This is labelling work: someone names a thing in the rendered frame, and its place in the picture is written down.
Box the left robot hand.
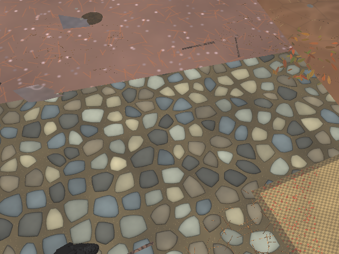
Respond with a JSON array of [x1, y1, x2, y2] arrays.
[[54, 242, 99, 254]]

